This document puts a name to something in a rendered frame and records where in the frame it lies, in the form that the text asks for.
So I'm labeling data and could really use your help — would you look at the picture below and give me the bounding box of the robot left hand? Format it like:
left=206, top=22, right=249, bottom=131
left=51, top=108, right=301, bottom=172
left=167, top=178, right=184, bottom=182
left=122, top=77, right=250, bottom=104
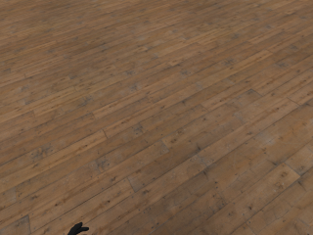
left=68, top=221, right=89, bottom=235

